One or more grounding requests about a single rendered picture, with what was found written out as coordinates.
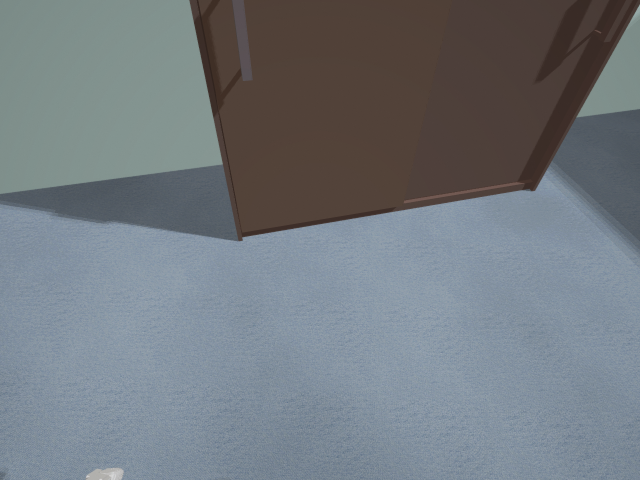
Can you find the handle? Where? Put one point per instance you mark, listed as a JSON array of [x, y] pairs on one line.
[[242, 39], [614, 20]]

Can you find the wardrobe door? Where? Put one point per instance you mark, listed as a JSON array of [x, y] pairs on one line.
[[330, 124], [507, 73]]

